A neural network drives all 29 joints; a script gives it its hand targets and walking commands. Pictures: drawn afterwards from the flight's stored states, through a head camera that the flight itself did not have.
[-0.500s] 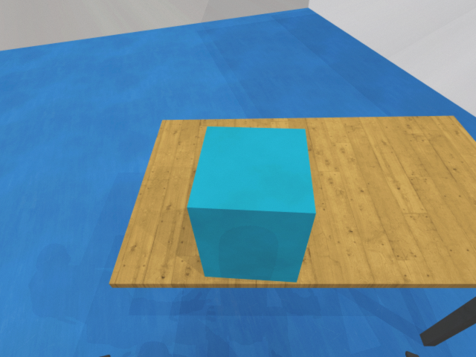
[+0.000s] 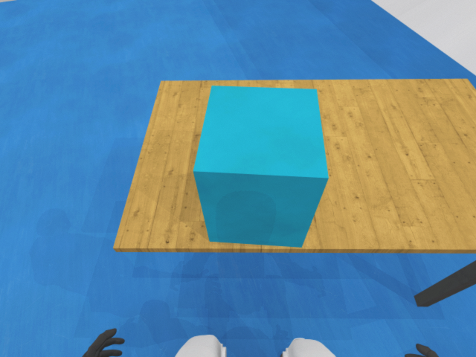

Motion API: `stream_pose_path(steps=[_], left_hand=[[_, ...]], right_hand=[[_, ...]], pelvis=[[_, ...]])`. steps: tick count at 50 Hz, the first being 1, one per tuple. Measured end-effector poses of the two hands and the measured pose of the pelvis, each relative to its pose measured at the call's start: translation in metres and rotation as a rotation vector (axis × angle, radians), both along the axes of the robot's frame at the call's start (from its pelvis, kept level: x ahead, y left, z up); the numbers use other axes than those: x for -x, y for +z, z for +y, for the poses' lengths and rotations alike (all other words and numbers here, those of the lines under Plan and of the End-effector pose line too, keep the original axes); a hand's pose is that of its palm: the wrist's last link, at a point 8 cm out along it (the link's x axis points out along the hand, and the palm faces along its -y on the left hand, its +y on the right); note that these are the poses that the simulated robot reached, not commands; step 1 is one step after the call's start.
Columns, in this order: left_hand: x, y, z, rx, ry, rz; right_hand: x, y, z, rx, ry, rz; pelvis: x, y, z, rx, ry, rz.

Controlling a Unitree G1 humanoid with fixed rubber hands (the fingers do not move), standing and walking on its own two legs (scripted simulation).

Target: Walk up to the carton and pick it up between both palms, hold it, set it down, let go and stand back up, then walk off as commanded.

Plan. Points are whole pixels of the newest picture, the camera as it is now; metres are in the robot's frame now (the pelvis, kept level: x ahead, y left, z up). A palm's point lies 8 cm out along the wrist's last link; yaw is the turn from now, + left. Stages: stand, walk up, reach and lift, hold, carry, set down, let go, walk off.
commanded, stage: walk off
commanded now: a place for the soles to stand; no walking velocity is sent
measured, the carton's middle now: (259, 170) +0.45 +0.00 +0.00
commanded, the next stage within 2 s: none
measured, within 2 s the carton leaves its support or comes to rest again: neither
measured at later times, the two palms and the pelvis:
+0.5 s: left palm out of the picture +0.00 +0.31 -0.14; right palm out of the picture +0.02 -0.30 -0.11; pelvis -0.09 +0.00 -0.02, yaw +0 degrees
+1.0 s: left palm out of the picture -0.11 +0.30 -0.12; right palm out of the picture -0.16 -0.31 -0.17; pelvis -0.22 +0.00 -0.04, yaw +0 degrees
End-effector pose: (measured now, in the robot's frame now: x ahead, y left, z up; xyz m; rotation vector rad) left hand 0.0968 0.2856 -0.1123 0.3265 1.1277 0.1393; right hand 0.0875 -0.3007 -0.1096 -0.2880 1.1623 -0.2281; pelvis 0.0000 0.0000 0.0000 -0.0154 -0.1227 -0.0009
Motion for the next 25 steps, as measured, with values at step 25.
stream_pose_path(steps=[25], left_hand=[[0.096,-0.032,0.029,-0.040,-0.021,0.106]], right_hand=[[0.070,0.004,0.000,0.060,0.030,-0.009]], pelvis=[[0.089,-0.016,0.004,-0.004,0.002,0.017]])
